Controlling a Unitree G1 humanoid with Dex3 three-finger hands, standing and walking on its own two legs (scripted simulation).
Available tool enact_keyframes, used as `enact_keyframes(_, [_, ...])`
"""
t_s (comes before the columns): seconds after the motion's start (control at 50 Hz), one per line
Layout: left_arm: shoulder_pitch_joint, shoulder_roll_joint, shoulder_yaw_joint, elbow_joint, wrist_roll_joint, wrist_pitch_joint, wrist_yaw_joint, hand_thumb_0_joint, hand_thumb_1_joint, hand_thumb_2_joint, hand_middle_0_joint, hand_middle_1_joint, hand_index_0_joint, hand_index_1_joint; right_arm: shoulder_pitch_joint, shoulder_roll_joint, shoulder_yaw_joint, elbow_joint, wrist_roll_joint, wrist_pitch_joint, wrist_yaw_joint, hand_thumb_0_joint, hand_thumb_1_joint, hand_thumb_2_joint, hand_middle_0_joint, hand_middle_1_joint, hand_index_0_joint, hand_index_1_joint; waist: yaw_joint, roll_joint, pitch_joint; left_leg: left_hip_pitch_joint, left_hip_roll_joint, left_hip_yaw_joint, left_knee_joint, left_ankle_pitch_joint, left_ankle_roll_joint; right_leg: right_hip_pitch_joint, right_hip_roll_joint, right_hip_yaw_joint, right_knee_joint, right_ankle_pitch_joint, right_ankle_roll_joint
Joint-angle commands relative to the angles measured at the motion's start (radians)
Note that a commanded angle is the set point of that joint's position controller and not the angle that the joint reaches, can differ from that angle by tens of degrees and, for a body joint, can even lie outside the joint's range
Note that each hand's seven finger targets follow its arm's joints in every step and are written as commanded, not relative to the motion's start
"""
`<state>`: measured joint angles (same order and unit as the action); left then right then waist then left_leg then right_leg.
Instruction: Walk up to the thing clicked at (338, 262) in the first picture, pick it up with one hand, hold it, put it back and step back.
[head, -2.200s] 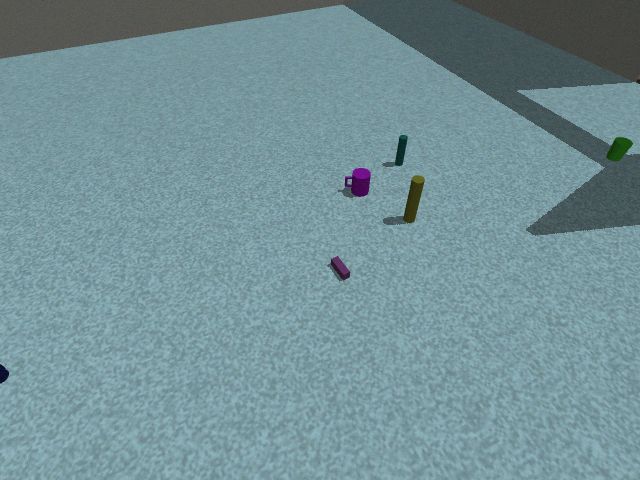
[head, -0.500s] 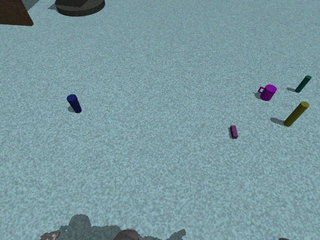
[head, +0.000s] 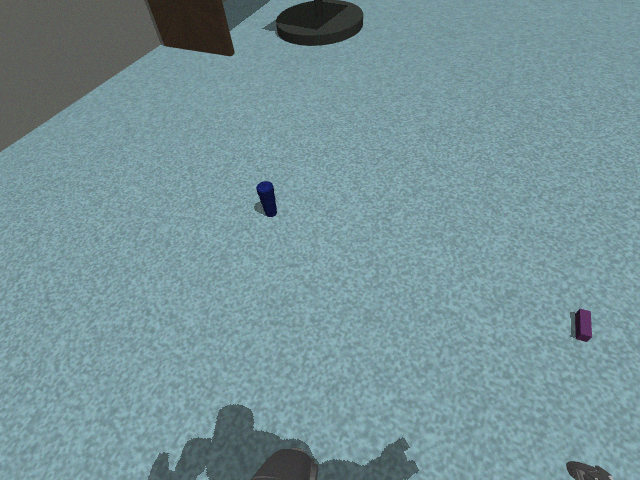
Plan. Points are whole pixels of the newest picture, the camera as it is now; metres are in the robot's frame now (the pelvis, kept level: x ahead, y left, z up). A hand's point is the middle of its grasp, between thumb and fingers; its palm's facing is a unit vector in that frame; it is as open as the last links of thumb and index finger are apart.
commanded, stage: walk up
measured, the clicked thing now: (583, 325) +0.71 -0.75 -0.74
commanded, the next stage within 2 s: stand in 1.10 s
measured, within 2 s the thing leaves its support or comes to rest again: neither
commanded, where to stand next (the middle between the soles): +0.07 +0.04 m, yaw +11 degrees
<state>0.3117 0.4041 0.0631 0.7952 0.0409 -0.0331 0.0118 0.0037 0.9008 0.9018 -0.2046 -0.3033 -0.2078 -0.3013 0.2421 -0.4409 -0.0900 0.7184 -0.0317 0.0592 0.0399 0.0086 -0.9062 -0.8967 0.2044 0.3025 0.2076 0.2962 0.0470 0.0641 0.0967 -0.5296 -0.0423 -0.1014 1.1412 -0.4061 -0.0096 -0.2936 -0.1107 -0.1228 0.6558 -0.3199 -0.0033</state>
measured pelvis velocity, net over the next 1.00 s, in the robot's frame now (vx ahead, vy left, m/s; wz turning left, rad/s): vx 0.02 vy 0.03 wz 0.25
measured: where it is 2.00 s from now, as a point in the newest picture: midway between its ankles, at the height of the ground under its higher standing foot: outside the picture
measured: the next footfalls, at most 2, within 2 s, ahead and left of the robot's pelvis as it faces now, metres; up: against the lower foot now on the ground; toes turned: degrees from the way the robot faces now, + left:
left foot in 0.16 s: +0.06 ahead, +0.16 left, +0.00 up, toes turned +7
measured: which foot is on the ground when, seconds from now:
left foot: up 0.00-0.14, down 0.16-1.00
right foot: down 0.00-1.00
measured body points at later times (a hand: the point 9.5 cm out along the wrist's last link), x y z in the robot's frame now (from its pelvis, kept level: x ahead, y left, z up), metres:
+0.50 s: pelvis +0.02 +0.03 -0.01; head +0.04 +0.03 +0.43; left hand +0.03 +0.35 -0.13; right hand +0.17 -0.26 -0.13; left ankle +0.02 +0.15 -0.72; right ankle +0.06 -0.10 -0.72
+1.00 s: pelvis +0.02 +0.03 +0.01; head +0.04 +0.03 +0.46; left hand +0.03 +0.35 -0.11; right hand +0.19 -0.24 -0.11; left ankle +0.02 +0.15 -0.72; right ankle +0.06 -0.10 -0.72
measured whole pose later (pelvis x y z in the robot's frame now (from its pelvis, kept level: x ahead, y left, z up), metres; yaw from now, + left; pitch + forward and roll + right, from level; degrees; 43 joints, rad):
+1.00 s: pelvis +0.02 +0.03 +0.01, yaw +15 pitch -2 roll -1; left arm 0.10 0.39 0.02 1.06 0.00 0.00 -0.01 0.00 0.90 0.90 -0.20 -0.30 -0.20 -0.30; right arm 0.11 -0.36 0.01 1.05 -0.01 -0.01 0.00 0.01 -0.91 -0.90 0.21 0.30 0.21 0.30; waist 0.02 0.01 0.07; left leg -0.24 -0.04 -0.14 0.52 -0.23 -0.01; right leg -0.20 -0.06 -0.10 0.49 -0.25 0.02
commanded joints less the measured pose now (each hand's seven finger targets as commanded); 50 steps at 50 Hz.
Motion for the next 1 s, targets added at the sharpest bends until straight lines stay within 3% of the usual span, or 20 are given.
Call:
enact_keyframes(0.0, [0.026, 0.311, 0.105, -0.095, 0.011, -0.036, 0.008, 0.000, 0.900, 0.900, -0.200, -0.300, -0.200, -0.300, -0.028, -0.156, -0.050, -0.071, 0.007, -0.035, 0.009, 0.000, -0.900, -0.900, 0.200, 0.300, 0.200, 0.300, 0.026, -0.284, -0.038, -0.062, 0.057, 0.058, -0.214, -0.037, -0.015, 0.148, -0.208, 0.204, -0.264, -0.007, -0.199])
enact_keyframes(0.08, [-0.025, 0.319, 0.095, -0.118, -0.002, -0.016, -0.007, 0.000, 0.900, 0.900, -0.200, -0.300, -0.200, -0.300, 0.009, -0.147, -0.043, -0.019, 0.016, -0.056, -0.004, 0.000, -0.900, -0.900, 0.200, 0.300, 0.200, 0.300, -0.003, -0.300, -0.091, 0.156, 0.021, 0.156, -0.421, -0.009, 0.001, 0.051, -0.211, 0.130, -0.168, 0.082, -0.186])
enact_keyframes(0.12, [-0.018, 0.276, 0.074, -0.113, -0.014, 0.002, -0.013, 0.000, 0.900, 0.900, -0.200, -0.300, -0.200, -0.300, 0.076, -0.146, -0.043, 0.030, 0.016, -0.072, -0.019, 0.000, -0.900, -0.900, 0.200, 0.300, 0.200, 0.300, -0.037, -0.213, -0.127, 0.319, -0.022, 0.180, -0.593, 0.084, 0.018, -0.020, -0.172, 0.054, -0.001, 0.076, -0.135])
enact_keyframes(0.14, [0.025, 0.227, 0.055, -0.105, -0.017, 0.009, -0.012, 0.000, 0.900, 0.900, -0.200, -0.300, -0.200, -0.300, 0.109, -0.183, -0.054, 0.042, 0.009, -0.082, -0.029, 0.000, -0.900, -0.900, 0.200, 0.300, 0.200, 0.300, -0.053, -0.096, -0.158, 0.417, 0.007, 0.082, -0.665, 0.066, 0.050, -0.086, -0.139, 0.015, 0.161, 0.037, -0.089])
enact_keyframes(0.16, [0.030, 0.153, 0.032, -0.124, -0.028, 0.015, -0.017, 0.000, 0.900, 0.900, -0.200, -0.300, -0.200, -0.300, 0.113, -0.284, -0.074, 0.021, -0.006, -0.089, -0.038, 0.000, -0.900, -0.900, 0.200, 0.300, 0.200, 0.300, -0.058, 0.171, -0.140, 0.465, 0.240, -0.344, -0.774, 0.025, 0.147, -0.305, -0.021, -0.010, 0.364, -0.180, -0.015])
enact_keyframes(0.18, [-0.046, 0.226, 0.051, -0.123, -0.031, 0.018, 0.001, 0.000, 0.900, 0.900, -0.200, -0.300, -0.200, -0.300, 0.097, -0.368, -0.081, 0.011, 0.004, -0.089, -0.041, 0.000, -0.900, -0.900, 0.200, 0.300, 0.200, 0.300, -0.093, 0.183, -0.125, 0.311, 0.387, -0.596, -0.817, -0.006, 0.298, -0.300, 0.025, 0.099, 0.394, -0.367, -0.011])
enact_keyframes(0.2, [-0.088, 0.264, 0.057, -0.109, -0.031, 0.017, 0.006, 0.000, 0.900, 0.900, -0.200, -0.300, -0.200, -0.300, 0.078, -0.330, -0.075, 0.020, 0.009, -0.090, -0.047, 0.000, -0.900, -0.900, 0.200, 0.300, 0.200, 0.300, -0.083, 0.083, -0.058, 0.240, 0.366, -0.534, -0.809, 0.031, 0.313, -0.270, 0.000, 0.159, 0.427, -0.338, -0.015])
enact_keyframes(0.24, [0.001, 0.219, 0.049, -0.058, -0.044, 0.014, 0.002, 0.000, 0.900, 0.900, -0.200, -0.300, -0.200, -0.300, 0.007, -0.232, -0.029, 0.019, 0.014, -0.099, -0.062, 0.000, -0.900, -0.900, 0.200, 0.300, 0.200, 0.300, -0.024, 0.063, -0.071, 0.314, 0.267, -0.313, -0.662, 0.316, 0.252, -0.261, -0.021, 0.171, 0.348, -0.248, -0.019])
enact_keyframes(0.34, [0.026, 0.182, 0.045, 0.002, -0.037, 0.000, 0.000, 0.000, 0.900, 0.900, -0.200, -0.300, -0.200, -0.300, -0.016, -0.204, -0.007, 0.029, 0.030, -0.099, -0.061, 0.000, -0.900, -0.900, 0.200, 0.300, 0.200, 0.300, -0.008, 0.102, -0.139, 0.225, 0.214, -0.170, -0.527, 0.641, 0.199, 0.026, 0.054, 0.073, 0.008, -0.084, -0.032])
enact_keyframes(0.38, [0.019, 0.229, 0.052, 0.016, -0.019, -0.010, 0.006, 0.000, 0.900, 0.900, -0.200, -0.300, -0.200, -0.300, -0.045, -0.153, 0.007, 0.022, 0.048, -0.090, -0.060, 0.000, -0.900, -0.900, 0.200, 0.300, 0.200, 0.300, 0.008, -0.014, -0.150, 0.117, 0.137, -0.117, -0.433, 0.440, 0.114, 0.151, -0.009, 0.176, -0.129, 0.171, -0.079])
enact_keyframes(0.4, [-0.022, 0.290, 0.058, 0.005, -0.017, -0.012, 0.005, 0.000, 0.900, 0.900, -0.200, -0.300, -0.200, -0.300, -0.054, -0.126, 0.013, 0.021, 0.054, -0.086, -0.062, 0.000, -0.900, -0.900, 0.200, 0.300, 0.200, 0.300, -0.001, -0.137, -0.138, 0.111, 0.022, -0.038, -0.337, 0.233, 0.064, 0.062, -0.156, 0.365, -0.215, 0.122, -0.151])
enact_keyframes(0.42, [-0.114, 0.313, 0.058, -0.008, -0.017, -0.009, -0.004, 0.000, 0.900, 0.900, -0.200, -0.300, -0.200, -0.300, -0.019, -0.137, 0.001, 0.050, 0.050, -0.078, -0.069, 0.000, -0.900, -0.900, 0.200, 0.300, 0.200, 0.300, -0.042, -0.221, -0.104, 0.169, -0.006, 0.038, -0.266, -0.076, 0.047, -0.042, -0.265, 0.436, -0.238, 0.104, -0.244])
enact_keyframes(0.44, [-0.170, 0.290, 0.051, -0.020, -0.018, -0.008, -0.008, 0.000, 0.900, 0.900, -0.200, -0.300, -0.200, -0.300, 0.025, -0.154, -0.005, 0.085, 0.042, -0.079, -0.067, 0.000, -0.900, -0.900, 0.200, 0.300, 0.200, 0.300, -0.075, -0.208, -0.073, 0.223, 0.009, 0.043, -0.285, -0.134, 0.042, -0.100, -0.274, 0.434, -0.216, 0.118, -0.250])
enact_keyframes(0.48, [-0.195, 0.244, 0.029, -0.002, -0.023, -0.001, -0.008, 0.000, 0.900, 0.900, -0.200, -0.300, -0.200, -0.300, 0.048, -0.149, -0.005, 0.124, 0.037, -0.091, -0.060, 0.000, -0.900, -0.900, 0.200, 0.300, 0.200, 0.300, -0.086, -0.163, -0.054, 0.278, 0.035, 0.004, -0.503, 0.089, 0.060, -0.122, -0.150, 0.263, -0.139, 0.108, -0.143])
enact_keyframes(0.5, [-0.173, 0.205, 0.018, 0.008, -0.028, 0.002, -0.008, 0.000, 0.900, 0.900, -0.200, -0.300, -0.200, -0.300, 0.012, -0.174, -0.010, 0.123, 0.029, -0.101, -0.058, 0.000, -0.900, -0.900, 0.200, 0.300, 0.200, 0.300, -0.061, -0.091, -0.054, 0.283, 0.107, -0.135, -0.586, 0.176, 0.093, -0.143, -0.069, 0.188, -0.045, 0.109, -0.087])
enact_keyframes(0.52, [-0.156, 0.182, 0.015, 0.028, -0.034, 0.009, -0.010, 0.000, 0.900, 0.900, -0.200, -0.300, -0.200, -0.300, -0.046, -0.200, -0.010, 0.108, 0.024, -0.109, -0.055, 0.000, -0.900, -0.900, 0.200, 0.300, 0.200, 0.300, -0.033, -0.025, -0.065, 0.227, 0.194, -0.313, -0.666, 0.104, 0.150, -0.124, 0.025, 0.119, 0.037, -0.014, -0.037])
enact_keyframes(0.54, [-0.141, 0.196, 0.022, 0.048, -0.036, 0.014, -0.010, 0.000, 0.900, 0.900, -0.200, -0.300, -0.200, -0.300, -0.050, -0.227, -0.007, 0.113, 0.026, -0.112, -0.053, 0.000, -0.900, -0.900, 0.200, 0.300, 0.200, 0.300, -0.023, -0.011, -0.074, 0.149, 0.240, -0.365, -0.697, 0.075, 0.202, -0.034, 0.060, 0.123, 0.057, -0.150, -0.034])
enact_keyframes(0.6, [-0.125, 0.178, 0.016, 0.087, -0.034, -0.006, -0.012, 0.000, 0.900, 0.900, -0.200, -0.300, -0.200, -0.300, -0.146, -0.165, 0.023, 0.129, 0.030, -0.107, -0.051, 0.000, -0.900, -0.900, 0.200, 0.300, 0.200, 0.300, 0.009, -0.030, -0.097, 0.118, 0.148, -0.189, -0.627, 0.200, 0.112, 0.102, 0.002, 0.171, -0.121, -0.002, -0.061])
enact_keyframes(0.64, [-0.174, 0.220, 0.018, 0.098, -0.035, -0.013, -0.011, 0.000, 0.900, 0.900, -0.200, -0.300, -0.200, -0.300, -0.111, -0.141, 0.032, 0.163, 0.031, -0.102, -0.051, 0.000, -0.900, -0.900, 0.200, 0.300, 0.200, 0.300, -0.031, -0.038, -0.104, 0.194, 0.067, -0.089, -0.575, 0.241, 0.058, 0.063, -0.077, 0.246, -0.184, 0.100, -0.100])
enact_keyframes(0.98, [-0.276, 0.195, 0.001, 0.213, -0.038, 0.000, -0.015, 0.000, 0.900, 0.900, -0.200, -0.300, -0.200, -0.300, -0.186, -0.148, 0.046, 0.285, 0.029, -0.095, -0.045, 0.000, -0.900, -0.900, 0.200, 0.300, 0.200, 0.300, -0.032, -0.062, -0.130, 0.262, 0.103, -0.120, -0.732, 0.313, 0.053, 0.189, -0.046, 0.133, -0.292, 0.085, -0.037])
